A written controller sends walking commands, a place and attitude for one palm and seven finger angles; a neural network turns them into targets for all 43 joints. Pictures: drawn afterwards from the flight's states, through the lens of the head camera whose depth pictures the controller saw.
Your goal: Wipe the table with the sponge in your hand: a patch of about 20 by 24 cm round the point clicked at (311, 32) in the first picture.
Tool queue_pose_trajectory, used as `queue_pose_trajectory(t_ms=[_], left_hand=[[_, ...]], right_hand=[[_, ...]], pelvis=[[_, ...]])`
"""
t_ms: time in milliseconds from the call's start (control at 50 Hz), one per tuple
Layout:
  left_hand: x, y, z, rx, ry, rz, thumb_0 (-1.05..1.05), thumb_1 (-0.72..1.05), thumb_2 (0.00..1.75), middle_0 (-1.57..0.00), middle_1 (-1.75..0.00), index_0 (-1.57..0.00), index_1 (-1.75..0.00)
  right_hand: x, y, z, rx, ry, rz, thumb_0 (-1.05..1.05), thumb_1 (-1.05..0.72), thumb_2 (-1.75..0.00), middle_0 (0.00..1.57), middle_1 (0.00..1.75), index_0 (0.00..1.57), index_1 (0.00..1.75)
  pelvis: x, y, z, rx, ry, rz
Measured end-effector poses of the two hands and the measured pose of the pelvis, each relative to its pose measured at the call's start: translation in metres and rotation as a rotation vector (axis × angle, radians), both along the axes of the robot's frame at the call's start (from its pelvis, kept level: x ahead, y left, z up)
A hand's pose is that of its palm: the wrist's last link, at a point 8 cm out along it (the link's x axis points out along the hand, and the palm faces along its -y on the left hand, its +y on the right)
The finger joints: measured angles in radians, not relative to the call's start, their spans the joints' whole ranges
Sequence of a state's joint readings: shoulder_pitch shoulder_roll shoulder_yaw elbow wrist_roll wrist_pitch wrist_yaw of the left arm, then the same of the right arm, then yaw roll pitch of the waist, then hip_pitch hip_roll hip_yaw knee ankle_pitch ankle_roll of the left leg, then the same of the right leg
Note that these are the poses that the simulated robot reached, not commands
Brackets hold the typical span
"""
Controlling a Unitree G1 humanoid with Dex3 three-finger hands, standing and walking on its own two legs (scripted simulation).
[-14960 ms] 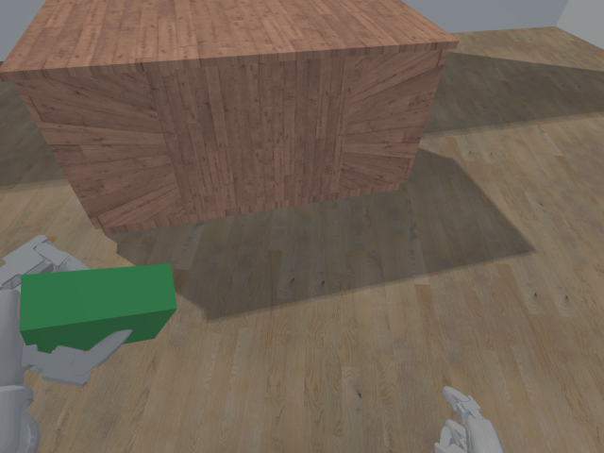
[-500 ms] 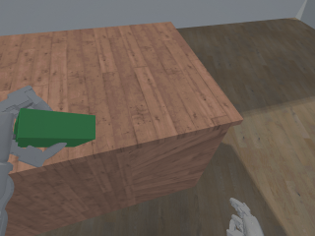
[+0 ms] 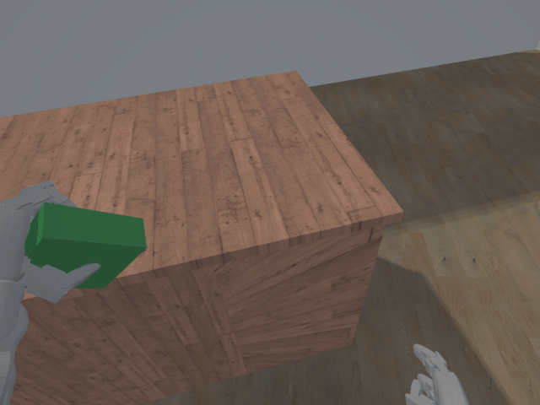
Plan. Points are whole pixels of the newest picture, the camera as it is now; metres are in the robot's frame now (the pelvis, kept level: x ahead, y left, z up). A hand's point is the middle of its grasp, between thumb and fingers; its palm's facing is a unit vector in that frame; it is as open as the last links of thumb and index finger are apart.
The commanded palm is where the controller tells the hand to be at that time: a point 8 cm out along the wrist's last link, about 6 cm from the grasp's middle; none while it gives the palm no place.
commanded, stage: turn the palm down, sponge in hand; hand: left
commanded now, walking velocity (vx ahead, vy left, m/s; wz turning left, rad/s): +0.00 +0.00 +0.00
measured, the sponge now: (94, 252) +0.25 +0.28 +0.14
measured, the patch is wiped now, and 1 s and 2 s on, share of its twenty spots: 0.00 0.00 0.00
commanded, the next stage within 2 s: move the sponge above the wiping area in 1.64 s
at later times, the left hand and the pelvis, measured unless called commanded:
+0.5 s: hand (72, 240) +0.25 +0.30 +0.16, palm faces +0.26 -0.39 -0.88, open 8.9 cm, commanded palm +0.22 +0.30 +0.23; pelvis +0.03 +0.02 +0.00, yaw -2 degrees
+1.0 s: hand (60, 235) +0.24 +0.31 +0.17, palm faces +0.17 -0.17 -0.97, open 8.9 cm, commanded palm +0.20 +0.32 +0.25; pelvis +0.00 +0.04 +0.01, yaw -2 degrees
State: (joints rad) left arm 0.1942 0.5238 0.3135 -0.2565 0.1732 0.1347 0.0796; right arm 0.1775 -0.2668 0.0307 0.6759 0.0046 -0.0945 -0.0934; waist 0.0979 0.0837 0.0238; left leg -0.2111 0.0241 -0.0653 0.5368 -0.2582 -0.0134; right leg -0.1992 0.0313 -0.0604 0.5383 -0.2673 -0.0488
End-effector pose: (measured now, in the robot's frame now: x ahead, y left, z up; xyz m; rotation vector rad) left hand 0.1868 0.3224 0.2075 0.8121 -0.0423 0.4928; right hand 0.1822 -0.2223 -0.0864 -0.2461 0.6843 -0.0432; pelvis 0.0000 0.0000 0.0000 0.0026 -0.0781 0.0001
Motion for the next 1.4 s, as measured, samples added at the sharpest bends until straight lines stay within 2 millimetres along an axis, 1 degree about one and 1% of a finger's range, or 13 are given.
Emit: queue_pose_trajectory(t_ms=[100,220,300,380,460,620,720,820,940,1020,1120,1200,1400], left_hand=[[0.024,-0.018,-0.012,0.047,0.191,-0.082,-0.01,-0.4,1.06,-0.84,-1.43,-0.84,-1.43],[0.027,-0.045,0.006,0.15,0.078,-0.199,-0.01,-0.41,1.06,-0.84,-1.43,-0.84,-1.43],[0.022,-0.034,0.014,0.183,0.049,-0.109,0.0,-0.41,1.06,-0.84,-1.43,-0.84,-1.43],[0.021,-0.009,0.005,0.195,0.156,0.033,0.0,-0.41,1.06,-0.84,-1.43,-0.84,-1.43],[0.025,0.0,-0.003,0.219,0.239,0.058,0.0,-0.41,1.06,-0.84,-1.43,-0.84,-1.43],[0.033,-0.029,0.016,0.345,0.149,-0.101,0.0,-0.41,1.06,-0.84,-1.43,-0.85,-1.43],[0.032,-0.001,0.031,0.367,0.153,0.043,0.0,-0.41,1.06,-0.85,-1.43,-0.85,-1.43],[0.027,0.02,0.025,0.347,0.262,0.143,0.0,-0.41,1.06,-0.84,-1.43,-0.84,-1.43],[0.029,-0.002,0.011,0.416,0.335,0.019,0.0,-0.41,1.06,-0.84,-1.43,-0.84,-1.43],[0.028,-0.013,0.021,0.508,0.287,-0.021,0.0,-0.41,1.06,-0.84,-1.43,-0.85,-1.43],[0.023,-0.003,0.04,0.53,0.237,0.084,0.0,-0.41,1.06,-0.85,-1.43,-0.85,-1.43],[0.019,0.002,0.039,0.5,0.27,0.153,0.0,-0.41,1.06,-0.84,-1.43,-0.85,-1.43],[0.018,-0.033,0.013,0.56,0.348,0.042,0.0,-0.41,1.06,-0.85,-1.43,-0.85,-1.43]], right_hand=[[0.01,-0.011,-0.002,0.014,-0.035,-0.052,0.01,-0.9,-0.9,0.2,0.3,0.2,0.3],[0.017,-0.019,0.003,0.004,-0.038,-0.072,0.01,-0.9,-0.9,0.2,0.3,0.2,0.29],[0.022,-0.02,0.002,0.004,-0.015,-0.076,0.01,-0.9,-0.9,0.2,0.3,0.2,0.29],[0.027,-0.017,-0.001,-0.001,0.004,-0.076,0.01,-0.9,-0.9,0.2,0.3,0.2,0.29],[0.034,-0.007,0.001,-0.011,-0.011,-0.065,0.01,-0.9,-0.9,0.2,0.3,0.2,0.29],[0.051,0.028,0.018,0.018,-0.084,-0.032,0.01,-0.9,-0.9,0.2,0.3,0.2,0.29],[0.056,0.048,0.023,0.055,-0.08,0.001,0.01,-0.9,-0.9,0.2,0.3,0.2,0.29],[0.058,0.062,0.026,0.058,-0.076,0.037,0.01,-0.9,-0.9,0.2,0.3,0.2,0.3],[0.059,0.073,0.031,0.042,-0.086,0.071,0.01,-0.9,-0.9,0.2,0.3,0.2,0.3],[0.058,0.078,0.034,0.047,-0.085,0.089,0.01,-0.9,-0.9,0.2,0.3,0.2,0.3],[0.055,0.078,0.033,0.076,-0.072,0.097,0.01,-0.9,-0.9,0.2,0.3,0.2,0.3],[0.053,0.073,0.031,0.09,-0.07,0.094,0.01,-0.9,-0.9,0.2,0.3,0.2,0.3],[0.047,0.05,0.026,0.059,-0.069,0.08,0.01,-0.9,-0.9,0.2,0.3,0.2,0.3]], pelvis=[[0.008,-0.003,0.0,0.008,0.012,-0.017],[0.023,-0.005,-0.001,0.015,0.044,-0.034],[0.03,-0.002,-0.001,0.012,0.044,-0.032],[0.031,0.004,-0.001,0.009,0.038,-0.028],[0.029,0.011,0.0,0.007,0.036,-0.027],[0.027,0.027,0.003,0.004,0.024,-0.038],[0.022,0.034,0.006,0.001,0.005,-0.042],[0.013,0.04,0.008,0.001,-0.009,-0.035],[0.002,0.044,0.009,0.004,-0.017,-0.034],[0.0,0.042,0.009,0.005,-0.024,-0.041],[-0.002,0.038,0.009,0.005,-0.031,-0.043],[-0.005,0.035,0.009,0.005,-0.031,-0.039],[-0.009,0.022,0.007,0.012,-0.035,-0.042]])
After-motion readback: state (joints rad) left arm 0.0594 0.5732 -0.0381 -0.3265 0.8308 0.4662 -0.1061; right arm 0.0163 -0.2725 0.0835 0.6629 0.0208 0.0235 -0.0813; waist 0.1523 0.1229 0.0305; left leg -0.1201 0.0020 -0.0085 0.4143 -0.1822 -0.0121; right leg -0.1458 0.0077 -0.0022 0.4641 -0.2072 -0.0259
